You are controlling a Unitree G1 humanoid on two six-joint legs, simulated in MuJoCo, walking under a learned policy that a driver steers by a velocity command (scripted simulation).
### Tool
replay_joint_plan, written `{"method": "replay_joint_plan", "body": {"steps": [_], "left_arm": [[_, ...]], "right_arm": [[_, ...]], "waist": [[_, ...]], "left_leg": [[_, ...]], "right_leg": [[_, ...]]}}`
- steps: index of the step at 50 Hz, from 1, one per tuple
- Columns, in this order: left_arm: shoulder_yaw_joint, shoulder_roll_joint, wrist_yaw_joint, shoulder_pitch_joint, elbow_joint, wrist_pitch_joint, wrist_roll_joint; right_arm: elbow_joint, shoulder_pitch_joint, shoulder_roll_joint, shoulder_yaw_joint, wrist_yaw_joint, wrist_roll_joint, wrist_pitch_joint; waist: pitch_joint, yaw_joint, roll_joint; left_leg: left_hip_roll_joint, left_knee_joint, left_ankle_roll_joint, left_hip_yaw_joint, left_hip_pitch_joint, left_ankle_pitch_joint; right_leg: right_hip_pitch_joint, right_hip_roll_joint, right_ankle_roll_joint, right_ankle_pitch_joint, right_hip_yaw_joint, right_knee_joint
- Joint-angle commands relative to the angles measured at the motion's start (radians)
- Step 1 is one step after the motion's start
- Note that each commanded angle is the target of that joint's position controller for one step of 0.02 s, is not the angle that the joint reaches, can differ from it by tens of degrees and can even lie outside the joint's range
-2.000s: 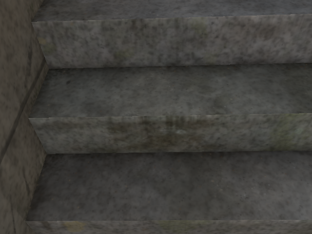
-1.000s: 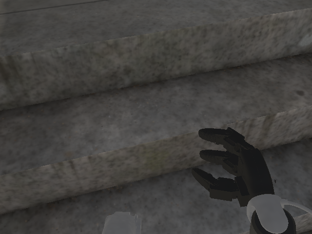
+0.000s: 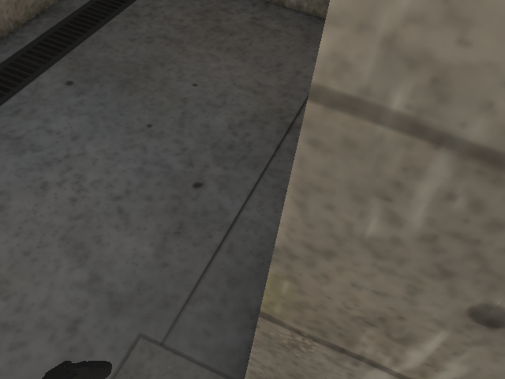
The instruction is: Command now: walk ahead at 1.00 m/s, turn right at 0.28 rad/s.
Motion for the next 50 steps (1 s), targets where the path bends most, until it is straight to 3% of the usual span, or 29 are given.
{"method": "replay_joint_plan", "body": {"steps": [1,3,4,6,7,8,9,10,11,12,14,15,18,22,23,24,26,31,32,34,36,40,41,42,44,45,46,48,50], "left_arm": [[-0.023,-0.018,0.0,-0.034,-0.069,0.012,0.0],[-0.025,0.033,-0.005,-0.057,-0.078,0.009,0.0],[-0.041,-0.001,-0.016,0.002,-0.048,0.011,-0.003],[-0.047,0.002,-0.025,0.155,0.017,-0.004,-0.087],[-0.039,0.018,-0.015,0.348,0.085,-0.034,-0.086],[-0.04,0.018,0.008,0.37,0.104,-0.046,-0.094],[-0.046,0.04,0.016,0.365,0.131,-0.042,-0.054],[-0.051,0.018,0.004,0.277,0.14,-0.027,-0.013],[-0.068,0.052,-0.008,0.024,0.039,-0.06,0.047],[-0.051,0.093,-0.005,-0.006,0.024,-0.057,0.038],[-0.04,0.097,0.038,-0.12,0.013,-0.061,0.01],[-0.047,0.082,0.055,-0.143,0.003,-0.064,0.0],[-0.01,0.168,0.069,-0.125,0.003,-0.08,-0.015],[0.003,0.19,0.058,-0.116,-0.018,-0.066,-0.035],[-0.061,0.089,-0.119,-0.107,0.058,-0.081,-0.021],[-0.013,0.17,-0.155,-0.064,0.02,-0.044,-0.01],[0.086,0.377,-0.157,-0.046,0.041,0.01,0.047],[0.078,0.266,-0.108,-0.24,-0.047,0.046,0.012],[0.065,0.225,-0.112,-0.265,-0.052,0.064,0.015],[-0.021,-0.044,-0.123,-0.266,-0.076,0.077,0.028],[-0.038,0.026,-0.116,-0.304,0.015,-0.043,0.039],[-0.026,0.114,-0.047,-0.232,0.036,-0.115,0.041],[-0.061,-0.009,-0.057,-0.152,-0.054,-0.088,-0.015],[-0.066,0.007,-0.049,-0.071,-0.032,-0.07,-0.056],[-0.038,0.041,-0.001,0.138,0.016,-0.042,-0.127],[-0.018,0.061,0.015,0.263,0.057,-0.06,-0.096],[-0.013,0.022,0.028,0.177,0.05,-0.053,-0.106],[-0.03,-0.005,0.056,0.021,-0.019,-0.036,-0.083],[-0.019,0.119,0.079,-0.13,-0.106,-0.042,-0.102]], "right_arm": [[-0.065,-0.017,-0.049,0.005,-0.001,-0.011,-0.045],[-0.125,-0.129,-0.076,0.015,-0.006,-0.023,-0.048],[-0.158,-0.257,-0.08,0.029,-0.013,-0.001,-0.036],[-0.125,-0.236,-0.111,0.027,-0.034,0.075,-0.044],[-0.157,-0.315,-0.141,0.014,-0.021,0.108,-0.063],[-0.188,-0.459,-0.148,0.003,-0.003,0.14,-0.049],[-0.213,-0.404,-0.13,-0.003,0.008,0.135,-0.038],[-0.23,-0.311,-0.052,-0.001,0.01,0.11,-0.02],[-0.28,-0.164,-0.081,-0.034,0.0,0.19,-0.02],[-0.278,-0.071,-0.049,-0.023,-0.007,0.134,-0.002],[-0.324,-0.062,-0.037,-0.006,-0.024,0.046,0.044],[-0.319,-0.055,-0.059,-0.01,-0.029,0.029,0.063],[-0.39,0.018,-0.087,-0.035,-0.027,0.018,0.149],[-0.41,-0.004,-0.087,-0.039,-0.053,-0.008,0.208],[-0.43,0.039,-0.155,0.046,0.056,-0.009,0.127],[-0.349,0.014,-0.199,0.019,0.101,0.005,0.088],[-0.3,0.169,-0.125,0.031,0.119,0.007,0.101],[-0.265,0.278,-0.137,0.012,0.102,-0.016,0.077],[-0.264,0.246,-0.218,-0.007,0.091,0.001,0.074],[-0.115,0.491,-0.29,-0.031,0.071,-0.019,0.054],[-0.159,0.385,-0.177,0.032,0.118,0.028,0.0],[-0.207,0.114,-0.119,0.06,0.102,0.054,-0.013],[-0.162,0.023,-0.187,-0.025,-0.037,0.001,0.057],[-0.18,0.012,-0.209,-0.029,-0.082,-0.041,0.091],[-0.183,0.004,-0.136,-0.037,-0.073,-0.025,0.107],[-0.216,-0.07,-0.084,-0.042,-0.037,-0.011,0.095],[-0.193,-0.013,-0.048,-0.037,-0.021,-0.009,0.087],[-0.193,0.11,-0.05,-0.044,0.005,-0.017,0.091],[-0.22,0.253,-0.092,-0.059,0.036,0.003,0.106]], "waist": [[-0.001,-0.002,0.106],[-0.051,0.031,0.108],[-0.09,0.088,0.162],[-0.217,0.132,0.266],[-0.338,0.239,0.313],[-0.344,0.308,0.205],[-0.249,0.26,0.063],[-0.143,0.134,-0.097],[-0.147,-0.046,-0.192],[-0.318,-0.082,-0.017],[-0.32,-0.13,0.214],[-0.299,-0.119,0.287],[-0.283,-0.138,0.026],[-0.171,-0.125,-0.01],[-0.19,-0.207,-0.121],[-0.184,-0.092,-0.009],[-0.22,-0.096,-0.163],[-0.098,-0.114,-0.099],[-0.061,-0.117,-0.014],[-0.146,-0.23,0.481],[-0.007,-0.245,0.436],[-0.044,-0.114,0.198],[0.075,0.012,0.169],[0.09,0.026,0.183],[-0.012,0.065,0.245],[-0.059,0.092,0.043],[-0.042,0.021,0.003],[-0.086,-0.103,0.05],[-0.281,-0.268,0.033]], "left_leg": [[0.125,-0.319,0.108,-0.128,0.219,0.72],[0.079,-0.381,0.092,-0.015,0.156,0.893],[0.074,-0.388,0.078,0.046,0.068,1.057],[0.098,-0.325,0.164,0.02,0.078,1.378],[0.129,-0.146,0.168,-0.026,0.069,1.433],[0.112,0.064,0.146,-0.022,0.135,1.481],[0.05,0.302,0.096,-0.023,0.108,1.071],[-0.103,0.729,0.071,0.003,-0.065,0.13],[-0.23,1.117,-0.044,-0.21,-0.39,0.016],[-0.183,1.328,-0.043,-0.283,-0.434,0.068],[-0.081,1.279,-0.061,-0.301,-0.437,0.02],[-0.101,1.303,-0.078,-0.281,-0.407,0.012],[-0.044,1.395,-0.087,-0.272,-0.438,-0.029],[-0.06,1.335,-0.039,-0.198,-0.493,-0.275],[-0.039,0.831,-0.035,-0.337,-0.749,-0.711],[-0.142,0.753,-0.045,-0.231,-0.678,-0.732],[-0.195,0.794,-0.05,-0.172,-0.513,-0.499],[-0.202,0.597,0.14,-0.368,-0.65,-0.416],[-0.183,0.376,0.256,-0.578,-0.727,-0.662],[-0.085,-0.145,0.477,-1.205,-0.476,-0.916],[-0.066,-0.052,0.246,-1.04,-0.23,-0.656],[-0.082,0.14,0.264,-0.889,-0.607,-0.314],[-0.157,-0.003,0.288,-0.852,-0.611,-0.114],[-0.164,0.06,0.271,-0.771,-0.59,-0.065],[-0.225,0.189,0.183,-0.61,-0.635,-0.228],[-0.361,0.472,0.066,-0.281,-0.669,-0.196],[-0.365,0.621,0.089,-0.172,-0.633,-0.242],[-0.349,0.631,0.127,-0.139,-0.379,-0.276],[-0.348,0.485,0.136,-0.28,-0.182,-0.26]], "right_leg": [[-0.154,0.014,0.007,-0.101,-0.062,-0.131],[0.056,0.017,0.021,-0.094,-0.167,-0.425],[0.255,-0.018,0.012,0.041,-0.232,-0.621],[0.608,-0.057,-0.009,0.401,-0.286,-0.953],[0.828,-0.159,-0.056,0.609,-0.166,-1.065],[0.844,-0.147,-0.013,0.728,-0.196,-1.332],[0.851,-0.106,0.001,0.802,-0.273,-1.574],[0.866,-0.2,-0.037,1.093,-0.219,-1.623],[1.051,-0.449,-0.054,2.208,0.09,-1.315],[1.061,-0.509,-0.119,2.036,0.118,-1.317],[0.905,-0.575,-0.17,1.233,0.027,-1.374],[0.838,-0.576,-0.166,1.253,-0.012,-1.388],[0.854,-0.631,-0.182,1.077,-0.003,-1.441],[0.828,-0.664,-0.145,1.173,-0.127,-1.492],[0.94,-0.508,-0.188,0.876,-0.195,-1.34],[0.872,-0.545,-0.254,0.817,-0.181,-1.386],[0.745,-0.644,-0.336,0.717,-0.193,-1.515],[0.602,-0.581,-0.168,-0.118,-0.272,-1.524],[0.488,-0.482,-0.142,-0.241,-0.306,-1.404],[0.089,-0.193,0.006,-0.218,-0.154,-0.342],[-0.231,-0.112,-0.065,-0.062,0.14,0.021],[0.206,-0.094,0.003,-0.287,0.022,-0.24],[0.294,-0.095,-0.026,-0.488,-0.033,-0.519],[0.357,-0.109,-0.025,-0.461,-0.059,-0.788],[0.794,-0.176,-0.02,-0.093,-0.119,-1.36],[1.057,-0.223,-0.022,0.315,-0.191,-1.52],[1.037,-0.236,0.004,0.554,-0.278,-1.642],[0.898,-0.27,0.019,0.764,-0.342,-1.683],[0.892,-0.298,-0.012,1.596,-0.324,-1.336]]}}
